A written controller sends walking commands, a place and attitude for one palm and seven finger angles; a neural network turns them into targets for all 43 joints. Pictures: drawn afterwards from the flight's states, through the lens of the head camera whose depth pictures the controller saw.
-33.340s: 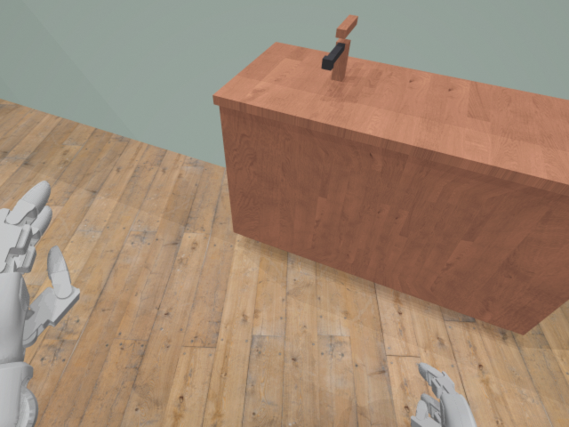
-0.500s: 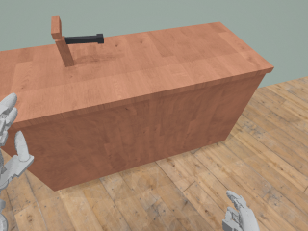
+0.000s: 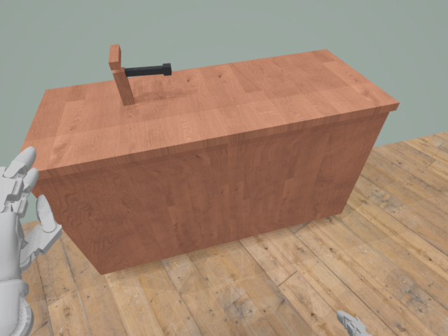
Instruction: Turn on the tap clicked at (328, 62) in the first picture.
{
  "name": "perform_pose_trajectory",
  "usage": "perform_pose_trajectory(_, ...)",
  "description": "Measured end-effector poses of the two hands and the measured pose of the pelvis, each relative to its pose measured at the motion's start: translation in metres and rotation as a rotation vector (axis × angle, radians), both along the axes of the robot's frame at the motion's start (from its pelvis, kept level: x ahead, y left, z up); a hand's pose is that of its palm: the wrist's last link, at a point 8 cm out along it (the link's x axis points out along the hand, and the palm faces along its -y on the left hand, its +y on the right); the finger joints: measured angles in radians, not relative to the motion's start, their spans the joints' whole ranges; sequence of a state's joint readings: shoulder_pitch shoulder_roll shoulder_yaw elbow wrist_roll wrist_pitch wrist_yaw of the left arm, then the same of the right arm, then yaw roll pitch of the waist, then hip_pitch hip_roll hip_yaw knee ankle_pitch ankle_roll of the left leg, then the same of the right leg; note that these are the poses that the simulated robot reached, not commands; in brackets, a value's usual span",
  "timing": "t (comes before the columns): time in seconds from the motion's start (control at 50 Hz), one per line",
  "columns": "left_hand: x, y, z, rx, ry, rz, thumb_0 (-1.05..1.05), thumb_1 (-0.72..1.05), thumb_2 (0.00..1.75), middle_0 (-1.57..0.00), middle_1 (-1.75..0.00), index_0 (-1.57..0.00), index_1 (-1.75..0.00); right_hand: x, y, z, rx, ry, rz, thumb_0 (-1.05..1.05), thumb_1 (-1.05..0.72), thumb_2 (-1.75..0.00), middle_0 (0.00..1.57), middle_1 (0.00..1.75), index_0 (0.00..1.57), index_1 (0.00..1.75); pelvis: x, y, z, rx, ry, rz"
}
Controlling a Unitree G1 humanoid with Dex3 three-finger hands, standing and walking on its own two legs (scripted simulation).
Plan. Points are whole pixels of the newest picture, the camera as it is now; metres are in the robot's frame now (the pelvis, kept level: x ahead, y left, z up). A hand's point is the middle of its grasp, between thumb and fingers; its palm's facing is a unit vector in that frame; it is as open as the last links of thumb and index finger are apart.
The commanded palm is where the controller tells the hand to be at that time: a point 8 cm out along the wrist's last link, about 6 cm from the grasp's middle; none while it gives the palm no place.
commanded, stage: stop stepping back and stand still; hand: left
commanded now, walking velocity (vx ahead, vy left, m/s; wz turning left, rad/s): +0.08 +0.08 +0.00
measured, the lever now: (167, 69) +0.86 +0.24 +0.09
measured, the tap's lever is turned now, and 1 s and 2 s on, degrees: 81 81 81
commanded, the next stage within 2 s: stand and check the lever's angle in 0.16 s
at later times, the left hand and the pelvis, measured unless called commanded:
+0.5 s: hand (80, 206) +0.25 +0.22 +0.17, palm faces +0.40 -0.83 -0.39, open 7.4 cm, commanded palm +0.19 +0.27 +0.19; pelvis +0.04 -0.01 +0.01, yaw +1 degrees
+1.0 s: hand (64, 202) +0.26 +0.25 +0.17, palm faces +0.39 -0.84 -0.38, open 7.4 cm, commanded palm +0.20 +0.29 +0.19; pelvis +0.04 +0.01 +0.02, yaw +0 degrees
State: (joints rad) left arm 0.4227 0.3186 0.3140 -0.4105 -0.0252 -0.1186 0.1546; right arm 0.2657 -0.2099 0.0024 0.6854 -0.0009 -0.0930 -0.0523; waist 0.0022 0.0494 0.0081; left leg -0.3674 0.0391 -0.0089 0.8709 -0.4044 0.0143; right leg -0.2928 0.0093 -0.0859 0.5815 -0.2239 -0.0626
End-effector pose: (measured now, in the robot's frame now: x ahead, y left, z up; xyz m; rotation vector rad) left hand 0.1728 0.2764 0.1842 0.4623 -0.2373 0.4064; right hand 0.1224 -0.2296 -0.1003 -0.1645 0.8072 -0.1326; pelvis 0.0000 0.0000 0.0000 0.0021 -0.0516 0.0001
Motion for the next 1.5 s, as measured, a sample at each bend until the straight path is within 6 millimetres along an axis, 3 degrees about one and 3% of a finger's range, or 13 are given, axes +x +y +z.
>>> perform_pose_trajectory(0.12, 0.003, -0.015, 0.004, -0.027, -0.007, -0.057, 0.01, 0.89, 0.9, -0.21, -0.3, -0.21, -0.3, 0.016, -0.009, 0.02, -0.028, -0.043, -0.006, 0.01, -0.91, -0.9, 0.2, 0.3, 0.21, 0.3, 0.0, -0.005, 0.007, 0.029, 0.004, -0.005)
perform_pose_trajectory(0.26, 0.016, -0.009, 0.014, 0.054, -0.039, -0.036, 0.01, 0.89, 0.9, -0.21, -0.3, -0.21, -0.3, 0.041, -0.018, 0.025, -0.037, -0.131, -0.03, 0.01, -0.91, -0.9, 0.2, 0.3, 0.2, 0.3, 0.01, -0.008, 0.0, 0.026, 0.006, 0.001)
perform_pose_trajectory(0.46, 0.032, -0.018, 0.002, -0.014, 0.032, -0.019, 0.01, 0.89, 0.9, -0.21, -0.3, -0.21, -0.3, 0.065, -0.016, 0.022, -0.024, -0.06, 0.038, 0.01, -0.91, -0.9, 0.2, 0.3, 0.2, 0.3, 0.035, -0.012, 0.008, 0.012, 0.018, 0.018)
perform_pose_trajectory(0.72, 0.054, -0.003, 0.003, 0.002, 0.061, -0.044, 0.01, 0.89, 0.9, -0.21, -0.3, -0.21, -0.3, 0.1, -0.003, 0.041, -0.03, -0.125, 0.017, 0.01, -0.91, -0.9, 0.2, 0.3, 0.2, 0.3, 0.047, 0.0, 0.012, -0.001, 0.033, -0.004)
perform_pose_trajectory(1.5, 0.03, 0.028, -0.002, -0.048, 0.049, -0.023, 0.01, 0.89, 0.9, -0.21, -0.3, -0.21, -0.3, 0.061, 0.023, 0.043, -0.065, -0.084, 0.013, 0.01, -0.91, -0.9, 0.2, 0.3, 0.21, 0.3, 0.025, 0.027, 0.017, -0.014, 0.038, -0.013)
